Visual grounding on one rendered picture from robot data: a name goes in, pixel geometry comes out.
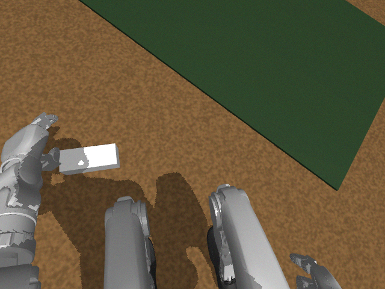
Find right robot foot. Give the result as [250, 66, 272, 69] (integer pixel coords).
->
[207, 227, 237, 289]

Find right robot hand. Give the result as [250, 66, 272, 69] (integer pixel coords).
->
[290, 253, 342, 289]

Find left robot hand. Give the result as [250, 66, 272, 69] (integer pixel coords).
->
[1, 112, 61, 171]

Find left robot arm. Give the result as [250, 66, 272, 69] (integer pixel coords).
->
[0, 155, 43, 289]

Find carton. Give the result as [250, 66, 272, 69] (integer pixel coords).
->
[59, 143, 120, 175]

